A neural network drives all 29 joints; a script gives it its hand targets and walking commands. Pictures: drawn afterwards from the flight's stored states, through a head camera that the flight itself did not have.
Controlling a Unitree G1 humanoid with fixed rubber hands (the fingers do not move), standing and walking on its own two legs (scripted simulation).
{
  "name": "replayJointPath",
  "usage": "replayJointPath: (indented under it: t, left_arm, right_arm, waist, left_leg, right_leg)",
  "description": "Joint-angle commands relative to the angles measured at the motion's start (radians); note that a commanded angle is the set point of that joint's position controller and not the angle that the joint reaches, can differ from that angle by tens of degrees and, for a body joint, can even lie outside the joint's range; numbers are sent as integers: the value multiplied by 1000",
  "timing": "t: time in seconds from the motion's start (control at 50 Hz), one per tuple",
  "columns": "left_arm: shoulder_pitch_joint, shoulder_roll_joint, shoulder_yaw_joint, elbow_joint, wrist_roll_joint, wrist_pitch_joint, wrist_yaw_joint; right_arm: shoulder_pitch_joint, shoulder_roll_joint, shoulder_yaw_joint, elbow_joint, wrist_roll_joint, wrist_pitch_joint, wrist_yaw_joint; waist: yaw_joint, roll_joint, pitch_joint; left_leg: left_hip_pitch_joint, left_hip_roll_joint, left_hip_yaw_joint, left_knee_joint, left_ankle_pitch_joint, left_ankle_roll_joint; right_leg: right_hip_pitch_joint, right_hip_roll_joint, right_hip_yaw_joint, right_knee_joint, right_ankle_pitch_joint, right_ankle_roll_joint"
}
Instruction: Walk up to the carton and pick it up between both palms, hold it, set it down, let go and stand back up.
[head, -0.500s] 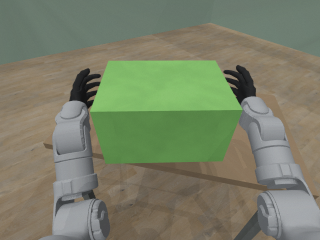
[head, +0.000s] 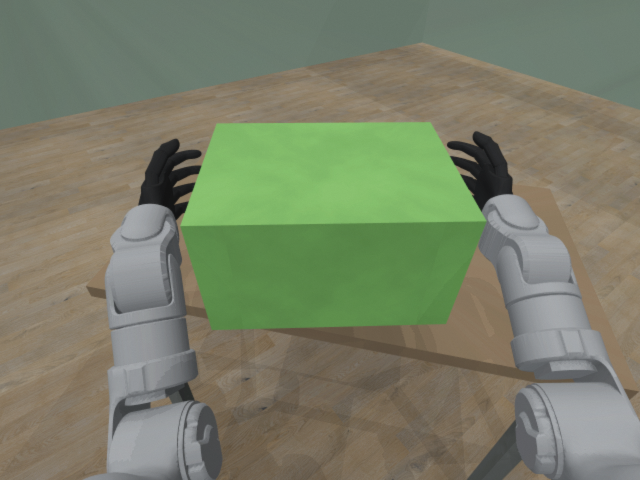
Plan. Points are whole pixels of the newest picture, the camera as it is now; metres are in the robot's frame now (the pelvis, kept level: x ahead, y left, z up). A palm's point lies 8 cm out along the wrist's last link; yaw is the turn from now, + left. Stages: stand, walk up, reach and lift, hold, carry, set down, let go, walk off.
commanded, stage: hold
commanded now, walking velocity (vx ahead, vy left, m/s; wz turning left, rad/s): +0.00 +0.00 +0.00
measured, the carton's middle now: (327, 220) +0.39 +0.00 +0.16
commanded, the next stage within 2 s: none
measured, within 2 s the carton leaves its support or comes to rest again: neither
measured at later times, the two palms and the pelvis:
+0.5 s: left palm (156, 210) +0.34 +0.20 +0.21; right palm (489, 197) +0.35 -0.19 +0.22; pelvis +0.00 +0.00 +0.00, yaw +0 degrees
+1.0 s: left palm (156, 211) +0.34 +0.20 +0.21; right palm (489, 200) +0.35 -0.19 +0.21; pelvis +0.00 +0.00 +0.00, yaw +0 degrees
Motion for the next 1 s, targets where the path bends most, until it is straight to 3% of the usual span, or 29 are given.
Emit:
replayJointPath:
  t: [0.0,0.16,0.3,0.4,0.46,0.6,0.76,0.9,0.98]
  left_arm:
    - [-573,-332,-420,-131,-170,-62,-135]
    - [-587,-338,-410,-104,-166,-64,-140]
    - [-549,-325,-415,-129,-166,-62,-142]
    - [-549,-330,-414,-136,-163,-51,-149]
    - [-559,-331,-430,-161,-170,-53,-144]
    - [-574,-334,-424,-130,-163,-53,-140]
    - [-570,-333,-409,-93,-161,-58,-137]
    - [-572,-327,-413,-105,-169,-68,-134]
    - [-612,-333,-420,-95,-168,-71,-131]
  right_arm:
    - [-677,433,340,-348,117,-59,145]
    - [-672,438,329,-315,100,-50,144]
    - [-641,427,356,-346,123,-52,129]
    - [-629,413,348,-342,122,-44,130]
    - [-647,415,358,-374,132,-46,131]
    - [-667,409,333,-336,116,-47,142]
    - [-658,416,320,-307,97,-56,149]
    - [-670,426,336,-327,103,-65,146]
    - [-691,413,313,-296,102,-66,152]
  waist:
    - [4,60,-363]
    - [-3,47,-305]
    - [-1,61,-325]
    - [-6,68,-290]
    - [-10,74,-309]
    - [-4,76,-284]
    - [-9,65,-291]
    - [6,54,-337]
    - [2,70,-307]
  left_leg:
    - [194,-65,40,1,193,-9]
    - [167,-67,39,-13,142,-5]
    - [204,-73,40,10,229,-13]
    - [189,-65,40,0,199,-18]
    - [205,-64,37,7,233,-23]
    - [179,-60,38,-9,161,-20]
    - [178,-62,38,-10,154,-15]
    - [188,-66,38,1,173,-12]
    - [172,-60,39,-12,121,-13]
  right_leg:
    - [-16,55,-20,-27,220,9]
    - [-41,54,-22,-36,159,9]
    - [-4,56,-16,-26,275,15]
    - [-25,56,-21,-34,210,9]
    - [-22,62,-19,-28,236,8]
    - [-42,60,-23,-40,148,1]
    - [-43,54,-23,-37,154,3]
    - [-28,55,-22,-28,196,11]
    - [-57,57,-26,-42,113,3]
